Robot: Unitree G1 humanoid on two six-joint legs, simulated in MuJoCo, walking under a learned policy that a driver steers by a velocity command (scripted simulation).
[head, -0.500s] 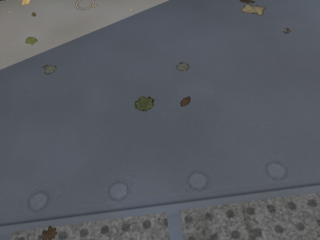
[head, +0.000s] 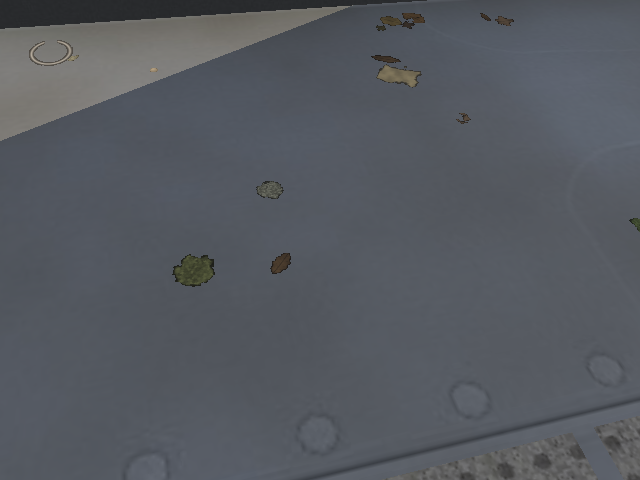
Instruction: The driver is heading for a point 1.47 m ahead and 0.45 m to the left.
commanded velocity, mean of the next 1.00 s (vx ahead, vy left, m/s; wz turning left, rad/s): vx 0.48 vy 0.00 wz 0.43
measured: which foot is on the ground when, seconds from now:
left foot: down 0.00-0.30, up 0.32-0.90, down 0.92-1.00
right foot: up 0.00-0.26, down 0.28-0.94, up 0.96-1.00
